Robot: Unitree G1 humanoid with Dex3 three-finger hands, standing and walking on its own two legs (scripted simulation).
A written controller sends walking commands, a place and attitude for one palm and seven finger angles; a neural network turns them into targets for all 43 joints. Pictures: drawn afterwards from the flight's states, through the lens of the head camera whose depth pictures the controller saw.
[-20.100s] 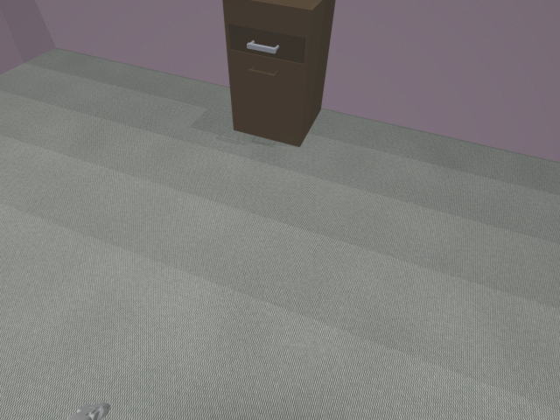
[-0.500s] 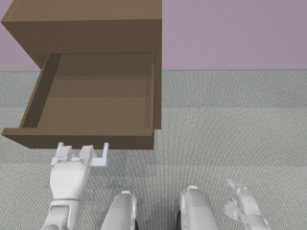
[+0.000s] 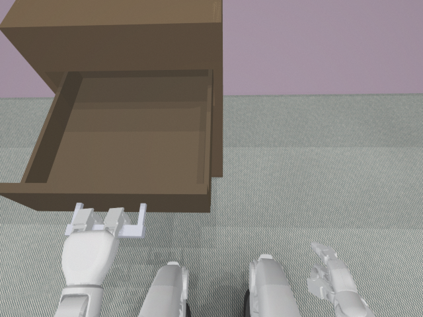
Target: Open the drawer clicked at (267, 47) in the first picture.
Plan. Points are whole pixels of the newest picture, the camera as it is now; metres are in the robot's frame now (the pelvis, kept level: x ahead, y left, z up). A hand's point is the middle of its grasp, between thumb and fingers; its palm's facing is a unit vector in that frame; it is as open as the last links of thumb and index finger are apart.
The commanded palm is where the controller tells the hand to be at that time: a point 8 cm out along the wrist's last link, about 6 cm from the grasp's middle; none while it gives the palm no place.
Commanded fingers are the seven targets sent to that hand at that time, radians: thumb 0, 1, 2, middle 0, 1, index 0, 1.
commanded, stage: open the thumb to release the handle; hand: left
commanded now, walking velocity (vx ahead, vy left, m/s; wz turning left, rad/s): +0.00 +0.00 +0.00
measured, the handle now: (108, 219) +0.30 +0.22 -0.04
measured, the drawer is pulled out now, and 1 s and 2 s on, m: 0.30 0.30 0.30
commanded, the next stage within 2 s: lift the hand off the handle in 0.52 s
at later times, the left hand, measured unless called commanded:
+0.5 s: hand (104, 250) +0.24 +0.22 -0.06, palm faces -0.05 -0.05 -1.00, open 11.8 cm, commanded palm +0.22 +0.22 -0.02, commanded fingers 0.00 -0.50 0.30 -0.30 -1.20 -0.30 -1.20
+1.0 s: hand (105, 243) +0.26 +0.22 -0.06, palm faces -0.04 -0.04 -1.00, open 13.6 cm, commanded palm +0.24 +0.22 -0.01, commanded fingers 0.00 -0.50 0.30 -0.30 -1.20 -0.30 -1.20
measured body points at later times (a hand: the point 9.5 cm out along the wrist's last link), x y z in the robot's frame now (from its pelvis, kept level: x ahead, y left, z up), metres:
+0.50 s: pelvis -0.01 +0.00 +0.00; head +0.11 -0.02 +0.43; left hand +0.24 +0.22 -0.01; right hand +0.18 -0.24 -0.13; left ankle +0.00 +0.14 -0.57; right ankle +0.05 -0.11 -0.57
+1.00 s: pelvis -0.02 +0.00 +0.01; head +0.10 -0.02 +0.44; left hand +0.25 +0.22 -0.01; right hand +0.17 -0.23 -0.13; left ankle +0.00 +0.14 -0.57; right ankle +0.05 -0.11 -0.57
